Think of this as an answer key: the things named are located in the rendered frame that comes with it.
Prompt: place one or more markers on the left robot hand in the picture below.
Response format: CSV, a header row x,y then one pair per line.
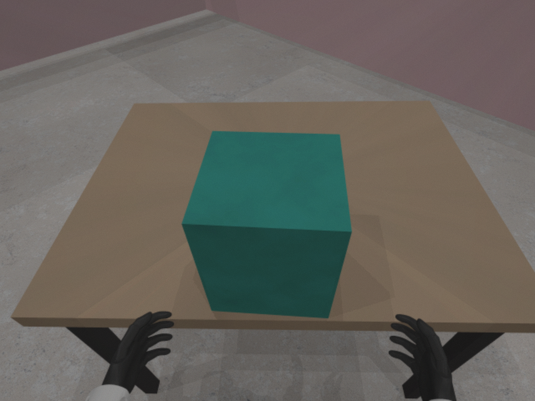
x,y
131,356

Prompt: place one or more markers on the left robot forearm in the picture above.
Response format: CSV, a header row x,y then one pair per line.
x,y
109,392

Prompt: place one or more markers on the table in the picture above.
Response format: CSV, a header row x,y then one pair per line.
x,y
426,240

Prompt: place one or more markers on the right robot hand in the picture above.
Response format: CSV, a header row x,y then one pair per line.
x,y
429,364

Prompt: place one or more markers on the carton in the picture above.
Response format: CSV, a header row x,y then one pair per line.
x,y
268,222

